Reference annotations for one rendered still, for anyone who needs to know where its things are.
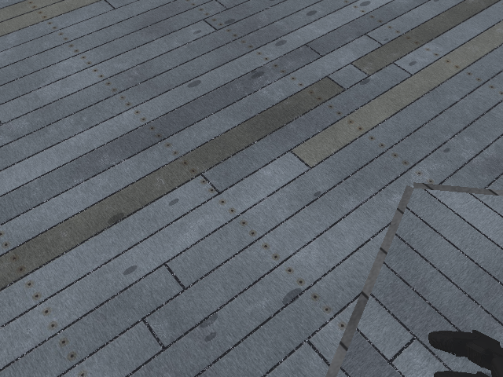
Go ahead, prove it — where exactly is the robot right hand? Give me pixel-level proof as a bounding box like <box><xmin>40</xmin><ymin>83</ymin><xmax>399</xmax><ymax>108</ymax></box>
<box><xmin>428</xmin><ymin>330</ymin><xmax>503</xmax><ymax>377</ymax></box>

